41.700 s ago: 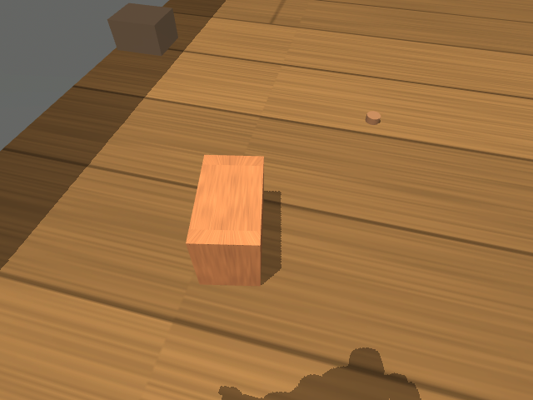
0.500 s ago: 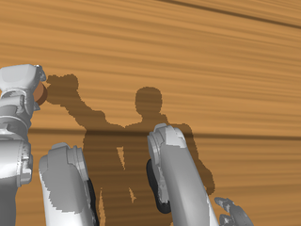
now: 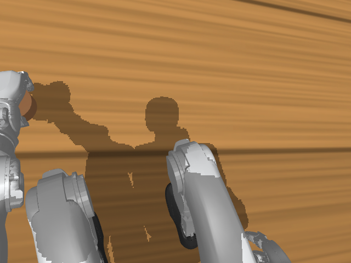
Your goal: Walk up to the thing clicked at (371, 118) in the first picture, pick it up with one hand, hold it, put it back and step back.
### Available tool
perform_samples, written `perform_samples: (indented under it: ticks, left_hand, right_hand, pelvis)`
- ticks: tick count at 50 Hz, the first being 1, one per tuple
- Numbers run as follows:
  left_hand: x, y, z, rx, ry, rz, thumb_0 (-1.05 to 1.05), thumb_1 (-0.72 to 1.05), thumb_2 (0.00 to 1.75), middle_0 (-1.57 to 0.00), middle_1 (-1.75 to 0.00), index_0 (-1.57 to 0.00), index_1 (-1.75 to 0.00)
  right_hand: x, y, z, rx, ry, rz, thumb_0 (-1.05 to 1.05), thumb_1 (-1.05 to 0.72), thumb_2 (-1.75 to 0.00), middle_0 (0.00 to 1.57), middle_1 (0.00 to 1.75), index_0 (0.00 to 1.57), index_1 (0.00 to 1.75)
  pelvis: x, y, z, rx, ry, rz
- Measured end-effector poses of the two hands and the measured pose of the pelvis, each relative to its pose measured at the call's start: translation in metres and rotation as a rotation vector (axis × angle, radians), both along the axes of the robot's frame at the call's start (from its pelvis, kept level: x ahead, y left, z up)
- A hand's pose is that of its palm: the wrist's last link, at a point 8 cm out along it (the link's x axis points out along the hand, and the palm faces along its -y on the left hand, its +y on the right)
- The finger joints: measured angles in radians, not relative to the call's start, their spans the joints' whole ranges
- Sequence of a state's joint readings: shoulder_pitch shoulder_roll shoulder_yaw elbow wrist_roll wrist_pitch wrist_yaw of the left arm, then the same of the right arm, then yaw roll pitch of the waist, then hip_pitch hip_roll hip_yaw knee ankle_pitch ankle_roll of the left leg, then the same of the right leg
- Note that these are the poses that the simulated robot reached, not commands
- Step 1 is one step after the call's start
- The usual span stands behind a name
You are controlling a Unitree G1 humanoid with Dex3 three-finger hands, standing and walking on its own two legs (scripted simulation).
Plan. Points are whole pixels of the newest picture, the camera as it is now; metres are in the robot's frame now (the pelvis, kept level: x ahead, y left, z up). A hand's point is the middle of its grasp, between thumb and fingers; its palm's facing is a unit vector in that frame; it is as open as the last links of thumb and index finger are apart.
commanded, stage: lower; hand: left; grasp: from above
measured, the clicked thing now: (14, 104) +0.49 +0.26 -0.20
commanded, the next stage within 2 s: rest in 0.34 s
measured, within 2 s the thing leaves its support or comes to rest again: rests again in 1.36 s
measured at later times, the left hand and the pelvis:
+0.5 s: hand (25, 110) +0.48 +0.25 -0.22, palm faces -0.45 -0.07 -0.89, open 9.6 cm; pelvis +0.00 +0.00 -0.02, yaw -2 degrees
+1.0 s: hand (33, 112) +0.49 +0.24 -0.26, palm faces -0.46 -0.09 -0.89, open 9.6 cm; pelvis +0.01 +0.01 -0.02, yaw -4 degrees
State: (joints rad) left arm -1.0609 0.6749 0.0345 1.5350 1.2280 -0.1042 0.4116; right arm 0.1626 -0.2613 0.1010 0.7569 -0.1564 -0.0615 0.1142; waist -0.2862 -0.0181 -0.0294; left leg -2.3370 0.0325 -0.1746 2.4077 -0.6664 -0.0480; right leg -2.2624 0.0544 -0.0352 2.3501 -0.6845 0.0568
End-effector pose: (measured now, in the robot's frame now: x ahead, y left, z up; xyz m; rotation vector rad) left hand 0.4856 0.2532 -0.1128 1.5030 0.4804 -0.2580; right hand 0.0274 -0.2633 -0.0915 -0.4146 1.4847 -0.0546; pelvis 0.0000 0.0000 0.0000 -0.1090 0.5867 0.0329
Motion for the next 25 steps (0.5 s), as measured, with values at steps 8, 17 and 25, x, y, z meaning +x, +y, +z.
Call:
perform_samples:
  ticks: [8, 17, 25]
  left_hand:
    - [0.000, 0.002, -0.016, 0.002, 0.023, 0.010, 0.00, 0.03, 0.46, -0.62, -0.53, -0.76, -0.54]
    - [0.000, -0.002, -0.040, -0.017, 0.035, -0.012, 0.00, 0.02, 0.46, -0.62, -0.53, -0.76, -0.54]
    - [0.003, -0.004, -0.051, -0.011, 0.001, -0.012, 0.00, 0.02, 0.46, -0.62, -0.53, -0.76, -0.54]
  right_hand:
    - [0.003, -0.002, -0.003, 0.000, 0.011, 0.018, 0.00, -0.91, -0.90, 0.20, 0.30, 0.20, 0.30]
    - [0.003, -0.002, -0.004, -0.004, 0.025, 0.047, 0.00, -0.91, -0.90, 0.20, 0.30, 0.20, 0.30]
    - [-0.001, 0.000, -0.005, 0.002, 0.040, 0.055, 0.00, -0.91, -0.90, 0.20, 0.30, 0.20, 0.30]
  pelvis:
    - [0.002, 0.000, -0.004, -0.005, -0.001, -0.005]
    - [0.003, 0.000, -0.012, -0.014, -0.015, -0.012]
    - [0.005, 0.001, -0.018, -0.021, -0.018, -0.018]
